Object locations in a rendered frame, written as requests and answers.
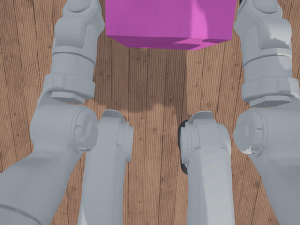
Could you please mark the right robot thigh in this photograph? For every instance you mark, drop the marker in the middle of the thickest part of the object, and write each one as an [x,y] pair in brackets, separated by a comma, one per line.
[210,184]

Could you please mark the robot right upper arm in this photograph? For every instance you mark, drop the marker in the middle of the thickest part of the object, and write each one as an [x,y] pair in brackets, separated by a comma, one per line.
[271,138]

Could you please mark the right robot forearm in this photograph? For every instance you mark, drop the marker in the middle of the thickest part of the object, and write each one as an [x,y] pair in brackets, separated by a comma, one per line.
[266,56]

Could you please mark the robot left upper arm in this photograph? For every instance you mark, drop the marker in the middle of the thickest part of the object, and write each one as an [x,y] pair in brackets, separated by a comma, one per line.
[32,189]

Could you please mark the left robot thigh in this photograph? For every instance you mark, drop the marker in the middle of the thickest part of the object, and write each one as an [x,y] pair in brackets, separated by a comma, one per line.
[104,172]

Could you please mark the carton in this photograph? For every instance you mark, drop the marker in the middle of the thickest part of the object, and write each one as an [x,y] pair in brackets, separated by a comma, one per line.
[170,24]

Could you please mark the robot thigh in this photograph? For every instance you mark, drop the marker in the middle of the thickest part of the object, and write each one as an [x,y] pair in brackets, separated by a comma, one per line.
[104,172]
[210,184]

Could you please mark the left robot forearm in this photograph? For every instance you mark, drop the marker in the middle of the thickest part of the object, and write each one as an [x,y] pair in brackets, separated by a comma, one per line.
[74,55]

